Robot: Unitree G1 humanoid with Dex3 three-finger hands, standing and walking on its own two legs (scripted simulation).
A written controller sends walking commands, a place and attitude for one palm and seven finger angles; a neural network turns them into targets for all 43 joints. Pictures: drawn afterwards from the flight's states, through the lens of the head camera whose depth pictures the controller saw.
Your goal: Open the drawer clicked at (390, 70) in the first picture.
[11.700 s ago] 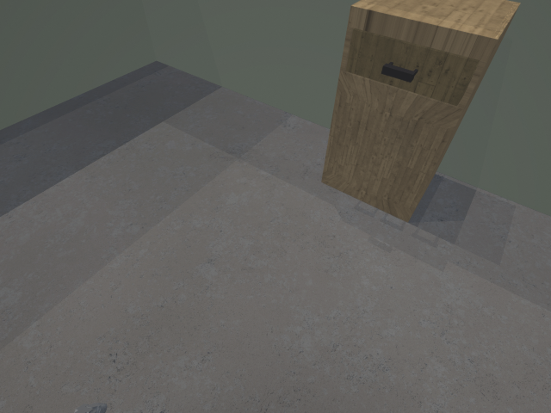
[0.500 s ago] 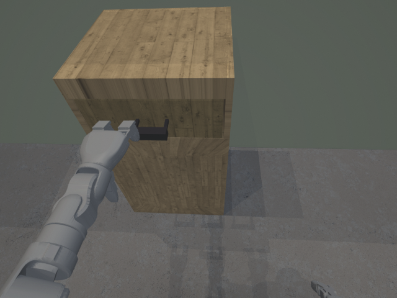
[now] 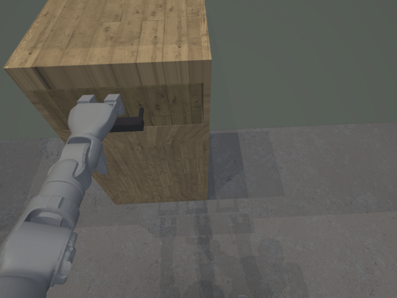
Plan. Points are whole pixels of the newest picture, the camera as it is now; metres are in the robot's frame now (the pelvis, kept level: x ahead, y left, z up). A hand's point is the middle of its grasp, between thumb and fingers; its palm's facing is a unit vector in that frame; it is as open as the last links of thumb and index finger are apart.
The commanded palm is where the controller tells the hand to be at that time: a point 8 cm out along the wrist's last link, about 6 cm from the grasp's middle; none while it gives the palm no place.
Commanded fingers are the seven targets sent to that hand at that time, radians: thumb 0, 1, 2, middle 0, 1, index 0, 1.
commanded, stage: move the hooked fingers above the handle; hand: left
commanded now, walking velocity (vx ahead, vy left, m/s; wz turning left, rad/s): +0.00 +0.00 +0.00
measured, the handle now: (123, 118) +0.58 +0.21 -0.04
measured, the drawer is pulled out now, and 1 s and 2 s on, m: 0.00 0.00 0.00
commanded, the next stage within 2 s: lower the fingers behind the handle in 1.14 s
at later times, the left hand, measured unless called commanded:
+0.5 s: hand (110, 117) +0.53 +0.22 +0.02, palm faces -0.05 -0.02 -1.00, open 13.8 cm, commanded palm +0.51 +0.22 +0.07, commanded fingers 0.00 -0.50 0.30 -0.30 -1.20 -0.30 -1.20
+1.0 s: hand (107, 119) +0.52 +0.22 +0.02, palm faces -0.06 -0.01 -1.00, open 13.8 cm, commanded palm +0.51 +0.21 +0.08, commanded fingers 0.00 -0.50 0.30 -0.30 -1.20 -0.30 -1.20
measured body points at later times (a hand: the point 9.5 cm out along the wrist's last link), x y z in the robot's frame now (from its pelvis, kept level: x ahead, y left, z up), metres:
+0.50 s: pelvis +0.01 +0.01 -0.02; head +0.12 +0.02 +0.42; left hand +0.52 +0.21 +0.07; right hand -0.02 -0.26 -0.14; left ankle -0.01 +0.12 -0.72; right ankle +0.01 -0.12 -0.72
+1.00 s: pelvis +0.02 +0.02 -0.01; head +0.12 +0.01 +0.43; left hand +0.51 +0.22 +0.08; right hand +0.02 -0.26 -0.14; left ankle -0.01 +0.12 -0.72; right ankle +0.01 -0.12 -0.72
